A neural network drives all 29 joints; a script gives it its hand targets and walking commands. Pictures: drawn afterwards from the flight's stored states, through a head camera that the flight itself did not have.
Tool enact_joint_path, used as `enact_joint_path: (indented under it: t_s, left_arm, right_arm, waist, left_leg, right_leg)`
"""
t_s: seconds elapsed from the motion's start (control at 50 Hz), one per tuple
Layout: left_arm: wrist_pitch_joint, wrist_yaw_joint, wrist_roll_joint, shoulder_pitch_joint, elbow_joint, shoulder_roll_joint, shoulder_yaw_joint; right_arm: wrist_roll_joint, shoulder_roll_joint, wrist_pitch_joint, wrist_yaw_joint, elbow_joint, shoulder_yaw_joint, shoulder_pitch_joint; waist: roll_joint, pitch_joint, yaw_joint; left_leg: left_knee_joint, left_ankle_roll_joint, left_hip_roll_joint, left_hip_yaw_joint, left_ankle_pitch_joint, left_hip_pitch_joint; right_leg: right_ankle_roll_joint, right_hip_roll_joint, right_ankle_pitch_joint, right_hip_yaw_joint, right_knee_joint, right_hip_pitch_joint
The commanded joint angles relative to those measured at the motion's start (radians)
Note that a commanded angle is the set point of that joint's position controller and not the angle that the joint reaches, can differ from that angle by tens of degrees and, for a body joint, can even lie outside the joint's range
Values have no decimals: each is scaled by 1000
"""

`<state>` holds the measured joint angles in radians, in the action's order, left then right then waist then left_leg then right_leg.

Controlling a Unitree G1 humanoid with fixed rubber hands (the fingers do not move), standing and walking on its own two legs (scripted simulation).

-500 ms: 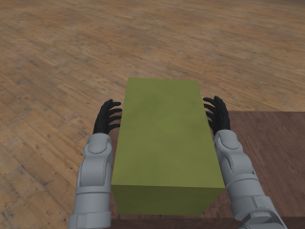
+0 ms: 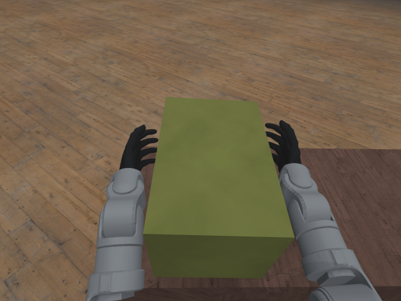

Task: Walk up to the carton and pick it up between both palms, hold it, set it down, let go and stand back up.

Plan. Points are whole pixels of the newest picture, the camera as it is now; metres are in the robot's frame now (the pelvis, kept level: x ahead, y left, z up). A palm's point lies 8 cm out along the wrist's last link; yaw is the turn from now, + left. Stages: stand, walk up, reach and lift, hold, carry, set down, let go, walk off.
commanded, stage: hold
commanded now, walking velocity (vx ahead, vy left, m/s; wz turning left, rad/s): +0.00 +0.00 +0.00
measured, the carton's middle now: (210, 180) +0.36 -0.01 +0.10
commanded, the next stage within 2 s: none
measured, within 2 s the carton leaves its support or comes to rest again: neither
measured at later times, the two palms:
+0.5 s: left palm (127, 163) +0.35 +0.14 +0.16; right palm (286, 156) +0.35 -0.15 +0.16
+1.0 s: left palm (124, 161) +0.34 +0.15 +0.17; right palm (286, 152) +0.35 -0.15 +0.17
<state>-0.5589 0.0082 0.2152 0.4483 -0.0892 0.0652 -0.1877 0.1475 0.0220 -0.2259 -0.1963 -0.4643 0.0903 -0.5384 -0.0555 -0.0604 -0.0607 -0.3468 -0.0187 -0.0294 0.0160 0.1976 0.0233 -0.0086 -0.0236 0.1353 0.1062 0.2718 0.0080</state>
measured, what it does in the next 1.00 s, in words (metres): stands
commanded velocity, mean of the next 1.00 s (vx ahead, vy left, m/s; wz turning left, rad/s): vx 0.00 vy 0.00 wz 0.00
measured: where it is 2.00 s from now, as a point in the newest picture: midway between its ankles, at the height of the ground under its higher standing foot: outside the picture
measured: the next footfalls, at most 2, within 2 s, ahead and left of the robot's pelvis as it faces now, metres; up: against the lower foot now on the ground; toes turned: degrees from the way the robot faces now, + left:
none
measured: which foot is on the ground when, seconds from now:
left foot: down 0.00-1.00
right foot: down 0.00-1.00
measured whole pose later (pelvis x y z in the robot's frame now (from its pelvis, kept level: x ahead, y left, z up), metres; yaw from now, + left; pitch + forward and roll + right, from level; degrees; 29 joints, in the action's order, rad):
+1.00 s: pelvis -0.01 +0.00 +0.00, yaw +0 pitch -9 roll -1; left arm -0.67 -0.03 0.24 0.50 -0.03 0.06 -0.25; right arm 0.16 0.02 -0.30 -0.20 -0.47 0.09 -0.61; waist -0.06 -0.07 -0.06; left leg -0.34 -0.02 -0.03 0.01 0.19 -0.01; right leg -0.01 -0.02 0.13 0.10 0.27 -0.02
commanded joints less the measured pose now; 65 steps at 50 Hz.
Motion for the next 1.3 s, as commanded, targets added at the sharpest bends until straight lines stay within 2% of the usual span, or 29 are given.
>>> enact_joint_path:
  t_s: [0.0, 0.02, 0.08, 0.12, 0.16, 0.2, 0.3, 0.36, 0.38, 0.46, 0.56, 0.64, 0.68, 0.8, 0.82, 0.88, 0.96, 1.04, 1.08, 1.12, 1.14, 1.16, 1.2, 1.28]
  left_arm:
    - [23, -113, -66, 632, 66, 536, 481]
    - [23, -116, -71, 648, 84, 537, 480]
    - [20, -118, -77, 649, 108, 540, 484]
    - [10, -123, -67, 657, 71, 527, 469]
    - [7, -126, -74, 650, 94, 532, 474]
    - [5, -127, -80, 661, 137, 533, 483]
    - [-18, -133, -67, 663, 111, 526, 472]
    - [-17, -126, -88, 674, 142, 533, 495]
    - [-21, -127, -86, 675, 129, 529, 491]
    - [-35, -137, -76, 678, 126, 525, 469]
    - [-51, -134, -76, 669, 140, 522, 468]
    - [-59, -136, -71, 672, 147, 522, 467]
    - [-61, -137, -70, 697, 153, 522, 465]
    - [-67, -140, -69, 692, 149, 522, 455]
    - [-69, -142, -68, 686, 146, 512, 454]
    - [-70, -145, -65, 698, 144, 514, 445]
    - [-75, -151, -56, 711, 118, 517, 435]
    - [-70, -149, -68, 696, 144, 515, 445]
    - [-71, -151, -62, 707, 136, 505, 435]
    - [-67, -149, -71, 702, 161, 512, 448]
    - [-70, -147, -70, 697, 147, 516, 450]
    - [-72, -149, -65, 694, 128, 504, 441]
    - [-73, -154, -59, 700, 137, 507, 435]
    - [-70, -147, -66, 699, 151, 516, 450]
  right_arm:
    - [48, -568, 72, 91, 293, -493, -732]
    - [49, -574, 72, 89, 297, -487, -734]
    - [66, -581, 71, 86, 329, -505, -752]
    - [56, -572, 58, 84, 291, -492, -752]
    - [60, -587, 56, 84, 313, -503, -748]
    - [72, -589, 56, 80, 328, -513, -751]
    - [67, -571, 37, 83, 297, -487, -757]
    - [79, -576, 39, 85, 337, -501, -773]
    - [78, -578, 33, 80, 328, -502, -771]
    - [73, -573, 22, 79, 315, -484, -774]
    - [86, -571, 12, 81, 324, -501, -785]
    - [89, -569, 9, 83, 333, -498, -792]
    - [80, -566, 5, 86, 301, -479, -795]
    - [86, -575, 5, 87, 318, -490, -816]
    - [86, -571, 2, 85, 318, -488, -813]
    - [83, -577, -2, 81, 310, -484, -813]
    - [68, -576, -4, 87, 288, -467, -819]
    - [86, -581, 1, 79, 310, -495, -818]
    - [78, -576, -3, 79, 303, -484, -816]
    - [88, -582, 4, 79, 333, -495, -820]
    - [86, -579, 2, 79, 316, -489, -815]
    - [80, -576, -1, 78, 309, -488, -813]
    - [75, -577, -2, 79, 299, -477, -807]
    - [88, -575, 5, 84, 318, -491, -817]
  waist:
    - [50, 394, -1]
    - [45, 395, -9]
    - [49, 430, -2]
    - [51, 384, -5]
    - [37, 409, -4]
    - [47, 448, -2]
    - [66, 384, -14]
    - [63, 442, -10]
    - [51, 421, -14]
    - [64, 383, -21]
    - [51, 402, -8]
    - [69, 398, -7]
    - [83, 388, -16]
    - [68, 401, -2]
    - [51, 400, -6]
    - [59, 389, -10]
    - [69, 365, -14]
    - [59, 408, -5]
    - [53, 382, -6]
    - [54, 415, -3]
    - [70, 402, -10]
    - [53, 383, -9]
    - [59, 372, -11]
    - [69, 409, 1]
  left_leg:
    - [32, -26, 79, -24, -251, -41]
    - [36, -23, 78, -26, -238, -33]
    - [26, -23, 78, -26, -256, -38]
    - [33, -23, 82, -29, -237, -29]
    - [31, -19, 81, -29, -241, -32]
    - [23, -27, 83, -30, -273, -47]
    - [32, -26, 79, -31, -239, -36]
    - [17, -32, 78, -25, -284, -62]
    - [18, -33, 81, -24, -277, -52]
    - [33, -26, 81, -30, -240, -34]
    - [27, -30, 77, -31, -278, -50]
    - [26, -32, 77, -35, -284, -59]
    - [32, -32, 77, -33, -261, -54]
    - [33, -28, 75, -37, -271, -52]
    - [32, -28, 75, -38, -270, -56]
    - [38, -26, 79, -39, -256, -45]
    - [51, -22, 76, -43, -213, -36]
    - [30, -27, 81, -41, -274, -53]
    - [39, -23, 80, -40, -244, -39]
    - [32, -25, 81, -40, -267, -44]
    - [31, -30, 80, -42, -268, -46]
    - [32, -25, 81, -42, -253, -38]
    - [43, -21, 78, -41, -229, -33]
    - [29, -31, 76, -43, -279, -55]
  right_leg:
    - [-26, 69, -228, -2, 10, -151]
    - [-28, 69, -228, -2, 11, -154]
    - [-29, 69, -266, -4, 21, -175]
    - [-32, 66, -233, -3, 9, -161]
    - [-33, 70, -252, -1, 14, -175]
    - [-33, 68, -296, -1, 24, -196]
    - [-31, 70, -215, 2, 9, -166]
    - [-29, 75, -245, 4, 18, -171]
    - [-32, 74, -253, 1, 15, -169]
    - [-29, 71, -209, 0, 8, -168]
    - [-30, 78, -231, 3, 11, -182]
    - [-30, 77, -219, 3, 9, -171]
    - [-27, 78, -184, 0, 5, -160]
    - [-28, 77, -207, 2, 8, -184]
    - [-30, 78, -218, 2, 9, -187]
    - [-34, 74, -212, -1, 5, -185]
    - [-30, 73, -146, 4, -2, -162]
    - [-32, 74, -230, -4, 8, -194]
    - [-35, 72, -197, 0, 4, -184]
    - [-35, 76, -223, 0, 13, -199]
    - [-34, 74, -215, 2, 13, -186]
    - [-33, 72, -201, -1, 8, -179]
    - [-33, 71, -183, 0, 3, -180]
    - [-32, 75, -203, 4, 9, -178]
